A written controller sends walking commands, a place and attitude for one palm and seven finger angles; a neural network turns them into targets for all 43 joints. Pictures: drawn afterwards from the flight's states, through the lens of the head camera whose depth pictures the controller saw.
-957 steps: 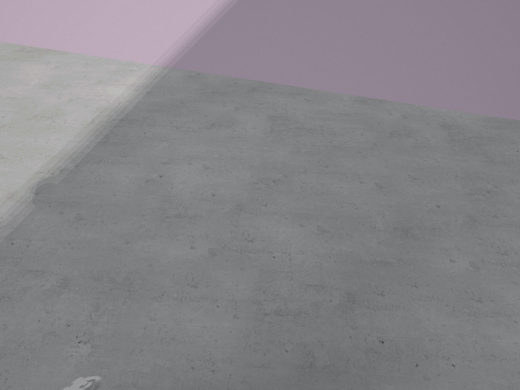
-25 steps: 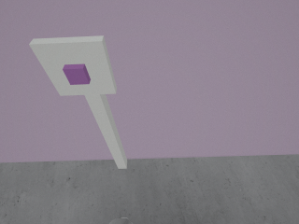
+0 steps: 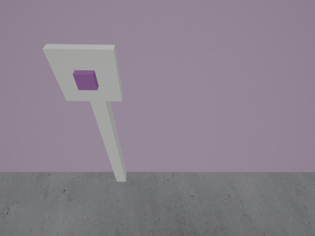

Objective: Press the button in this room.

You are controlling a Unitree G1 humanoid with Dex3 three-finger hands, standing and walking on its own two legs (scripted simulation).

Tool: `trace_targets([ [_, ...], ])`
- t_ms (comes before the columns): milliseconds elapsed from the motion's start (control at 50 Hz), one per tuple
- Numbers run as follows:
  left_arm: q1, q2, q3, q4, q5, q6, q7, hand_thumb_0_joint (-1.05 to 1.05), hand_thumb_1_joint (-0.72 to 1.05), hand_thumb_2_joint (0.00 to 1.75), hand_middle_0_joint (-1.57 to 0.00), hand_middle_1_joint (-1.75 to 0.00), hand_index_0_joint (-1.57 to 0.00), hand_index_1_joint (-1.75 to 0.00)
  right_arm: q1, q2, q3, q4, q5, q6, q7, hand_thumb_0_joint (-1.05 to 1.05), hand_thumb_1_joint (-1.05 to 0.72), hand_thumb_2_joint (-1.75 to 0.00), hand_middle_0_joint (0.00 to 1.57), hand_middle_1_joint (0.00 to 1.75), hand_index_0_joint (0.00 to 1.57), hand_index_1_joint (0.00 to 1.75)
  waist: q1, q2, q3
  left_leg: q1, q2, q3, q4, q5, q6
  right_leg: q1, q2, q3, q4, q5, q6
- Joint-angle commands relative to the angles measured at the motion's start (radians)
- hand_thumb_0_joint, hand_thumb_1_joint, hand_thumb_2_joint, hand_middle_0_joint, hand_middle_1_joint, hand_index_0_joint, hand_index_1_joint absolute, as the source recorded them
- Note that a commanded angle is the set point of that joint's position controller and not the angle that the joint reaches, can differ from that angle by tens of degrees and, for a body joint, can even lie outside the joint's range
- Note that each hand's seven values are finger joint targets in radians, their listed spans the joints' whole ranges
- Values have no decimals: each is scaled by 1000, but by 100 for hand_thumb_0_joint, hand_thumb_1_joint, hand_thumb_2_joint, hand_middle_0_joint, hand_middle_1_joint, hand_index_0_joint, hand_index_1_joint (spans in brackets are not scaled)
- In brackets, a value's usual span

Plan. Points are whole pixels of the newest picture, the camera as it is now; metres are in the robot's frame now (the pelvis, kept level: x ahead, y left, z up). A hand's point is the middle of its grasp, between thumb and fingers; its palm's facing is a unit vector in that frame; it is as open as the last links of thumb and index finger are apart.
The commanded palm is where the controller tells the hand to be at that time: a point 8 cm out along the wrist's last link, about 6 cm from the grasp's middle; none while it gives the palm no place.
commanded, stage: look again from close up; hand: left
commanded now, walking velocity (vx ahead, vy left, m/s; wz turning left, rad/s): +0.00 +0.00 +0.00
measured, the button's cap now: (86, 79) +0.54 +0.27 +0.10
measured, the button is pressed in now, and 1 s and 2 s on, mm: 0 0 0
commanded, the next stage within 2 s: shuffle to correct the standing spot in 0.60 s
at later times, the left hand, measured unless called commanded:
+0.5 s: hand out of the picture +0.01 +0.19 -0.17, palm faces +0.02 -0.98 -0.22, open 7.4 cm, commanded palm none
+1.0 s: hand out of the picture +0.02 +0.19 -0.19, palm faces +0.11 -0.98 -0.16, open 7.4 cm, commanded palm none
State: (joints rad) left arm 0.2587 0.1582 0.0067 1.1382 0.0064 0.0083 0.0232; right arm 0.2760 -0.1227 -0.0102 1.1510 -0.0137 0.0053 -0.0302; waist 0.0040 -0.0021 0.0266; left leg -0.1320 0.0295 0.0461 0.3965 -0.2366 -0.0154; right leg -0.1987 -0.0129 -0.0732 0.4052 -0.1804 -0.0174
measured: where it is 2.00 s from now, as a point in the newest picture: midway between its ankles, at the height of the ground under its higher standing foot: outside the picture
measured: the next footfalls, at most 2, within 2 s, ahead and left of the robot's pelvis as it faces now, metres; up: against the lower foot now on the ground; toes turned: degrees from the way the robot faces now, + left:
right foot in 1.24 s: +0.14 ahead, -0.08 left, +0.00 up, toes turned +3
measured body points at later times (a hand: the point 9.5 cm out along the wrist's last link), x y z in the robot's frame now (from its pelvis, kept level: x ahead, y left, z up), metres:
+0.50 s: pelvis +0.00 +0.02 -0.01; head +0.00 +0.00 +0.44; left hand +0.01 +0.24 -0.16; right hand +0.00 -0.19 -0.17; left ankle -0.01 +0.13 -0.74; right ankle +0.03 -0.10 -0.74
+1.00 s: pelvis +0.04 +0.02 -0.02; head +0.06 +0.04 +0.43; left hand +0.01 +0.24 -0.18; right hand +0.03 -0.20 -0.17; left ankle -0.01 +0.12 -0.74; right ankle +0.03 -0.10 -0.74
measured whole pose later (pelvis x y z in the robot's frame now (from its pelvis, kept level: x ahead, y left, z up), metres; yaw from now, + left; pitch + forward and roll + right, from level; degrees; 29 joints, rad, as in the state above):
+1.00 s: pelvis +0.04 +0.02 -0.02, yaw +3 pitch +0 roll +0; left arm 0.33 0.15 0.04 1.07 0.02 0.00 0.02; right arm 0.33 -0.16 0.00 1.09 -0.03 -0.01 -0.01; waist 0.01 -0.03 0.03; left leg -0.20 0.00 0.06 0.58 -0.38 0.02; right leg -0.24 -0.07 -0.10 0.60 -0.35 0.00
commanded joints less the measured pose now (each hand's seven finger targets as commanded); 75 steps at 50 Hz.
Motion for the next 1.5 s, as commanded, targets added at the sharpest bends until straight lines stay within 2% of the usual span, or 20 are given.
trace_targets([
  [0, 55, 90, 12, -24, 3, -20, 7, 0, 90, 90, -20, -30, -20, -30, 65, -101, -19, -26, 3, -13, -1, 0, -90, -90, 20, 30, 20, 30, 1, -27, 76, -80, 71, -74, -107, -64, 28, -39, -103, 125, -127, -132, 8],
  [60, 70, 84, 12, -22, 3, -23, 9, 0, 90, 90, -20, -30, -20, -30, 76, -97, -18, -26, 4, -15, -2, 0, -90, -90, 20, 30, 20, 30, -1, -21, 76, -72, 71, -70, -101, -51, 30, -49, -102, 126, -125, -123, 6],
  [80, 145, 95, -2, 0, 18, -49, 48, 0, 90, 90, -20, -30, -20, -30, -27, -135, -9, -87, 4, -33, 14, 0, -90, -90, 20, 30, 20, 30, 38, 24, 88, -153, 81, -13, 95, 12, 0, -25, -146, 140, -51, 181, 4],
  [100, 118, 144, 9, -37, 12, -58, 41, 0, 90, 90, -20, -30, -20, -30, 47, -74, -6, -117, 2, -24, 15, 0, -90, -90, 20, 30, 20, 30, -21, 32, -36, -102, 26, -39, 97, -82, 3, -14, -185, 204, -67, 33, -36],
  [140, 61, 126, 10, -67, 12, -56, 25, 0, 90, 90, -20, -30, -20, -30, 115, -83, -3, -112, -6, -30, 19, 0, -90, -90, 20, 30, 20, 30, -41, 65, -49, -65, 39, -49, 68, -45, 19, -101, -139, 147, -40, -208, -49],
  [340, 91, 70, -4, -59, 5, -38, 11, 0, 90, 90, -20, -30, -20, -30, 114, -114, 10, -120, -3, -38, 8, 0, -90, -90, 20, 30, 20, 30, -7, -8, 94, -189, 67, -112, -70, -55, 52, -49, -82, 102, 5, -103, -23],
  [680, 75, 85, 2, -46, 2, -39, 11, 0, 90, 90, -20, -30, -20, -30, 90, -110, 14, -58, 0, -39, 1, 0, -90, -90, 20, 30, 20, 30, -1, 9, 48, -97, 70, -67, -52, 87, 40, 15, -100, 102, -3, 65, -23],
  [760, 84, 109, 18, -58, 10, -33, 7, 0, 90, 90, -20, -30, -20, -30, 89, -113, 10, -65, -6, -24, 9, 0, -90, -90, 20, 30, 20, 30, 8, -26, 67, -159, 30, -44, 10, -104, 44, 3, -120, 129, -18, -208, -41],
  [860, 127, 169, 60, -88, 18, -31, 8, 0, 90, 90, -20, -30, -20, -30, 71, -97, -2, -108, -10, -14, 18, 0, -90, -90, 20, 30, 20, 30, 20, -180, 97, -271, -15, 16, 238, -183, 37, -8, -277, 291, -160, -407, -124],
  [920, 91, 154, 68, -109, 19, -33, 6, 0, 90, 90, -20, -30, -20, -30, 114, -79, -3, -101, -9, -27, 21, 0, -90, -90, 20, 30, 20, 30, -13, -83, 79, -125, -5, 21, 106, -127, 42, -96, -253, 187, -62, -274, -118],
  [940, 66, 133, 63, -119, 19, -30, 2, 0, 90, 90, -20, -30, -20, -30, 158, -84, -3, -82, -10, -33, 23, 0, -90, -90, 20, 30, 20, 30, -30, -9, 63, -44, 4, -11, 36, -67, 51, -126, -177, 93, 37, -255, -87],
  [980, 13, 49, 42, -148, 21, -30, -3, 0, 90, 90, -20, -30, -20, -30, 264, -182, -21, -52, -17, -47, 9, 0, -90, -90, 20, 30, 20, 30, -65, 336, 69, 88, 227, -330, -92, 214, 176, -322, 5, -93, 407, -327, -10],
  [1020, -50, 48, 35, -163, 15, -43, -2, 0, 90, 90, -20, -30, -20, -30, 278, -160, -14, -49, -18, -54, -8, 0, -90, -90, 20, 30, 20, 30, -66, 190, 74, 189, 297, -374, -42, 604, 285, -473, -34, 4, 613, -433, -29],
  [1100, -37, 8, 26, -137, 4, -37, -6, 0, 90, 90, -20, -30, -20, -30, 156, -146, -4, -82, -17, -61, -22, 0, -90, -90, 20, 30, 20, 30, -15, 133, 31, 97, 217, -166, -12, 854, 205, -265, -48, 8, 419, -275, -5],
  [1180, 78, 70, 38, -94, 4, -37, 5, 0, 90, 90, -20, -30, -20, -30, 109, -154, -19, -93, 5, -50, -27, 0, -90, -90, 20, 30, 20, 30, 38, 82, -21, 57, 139, -103, 103, 805, 96, 0, -33, 0, 50, 115, -4],
  [1220, 147, 153, 52, -78, 7, -43, 16, 0, 90, 90, -20, -30, -20, -30, 133, -129, -32, -107, 14, -42, -22, 0, -90, -90, 20, 30, 20, 30, 34, -35, -95, -127, 29, -61, 215, 344, 37, 201, -223, 195, 152, 778, -102],
  [1260, 131, 179, 54, -84, 6, -40, 25, 0, 90, 90, -20, -30, -20, -30, 126, -70, -35, -102, 19, -13, -18, 0, -90, -90, 20, 30, 20, 30, 27, -223, -104, -200, -30, -18, 363, -271, 3, 212, -353, 253, 99, 1014, -214],
  [1320, 32, 152, 49, -127, 23, -26, 31, 0, 90, 90, -20, -30, -20, -30, 61, -51, -37, -112, 17, 5, -11, 0, -90, -90, 20, 30, 20, 30, 13, -197, -51, -215, -18, -44, 442, -353, 2, 96, -319, 208, 50, 847, -226],
  [1400, -43, 168, 64, -166, 12, -5, 24, 0, 90, 90, -20, -30, -20, -30, 121, -36, -33, -84, 8, 8, 1, 0, -90, -90, 20, 30, 20, 30, -33, -161, -48, -35, -21, 26, 127, -47, -9, -68, -229, 149, 58, 343, -127],
  [1480, -51, 70, 51, -196, 9, 18, 15, 0, 90, 90, -20, -30, -20, -30, 6, -144, -40, -147, -15, -14, 1, 0, -90, -90, 20, 30, 20, 30, 3, 247, 56, -218, 249, -262, -157, 148, 139, -78, -28, 16, 250, -209, 5],
])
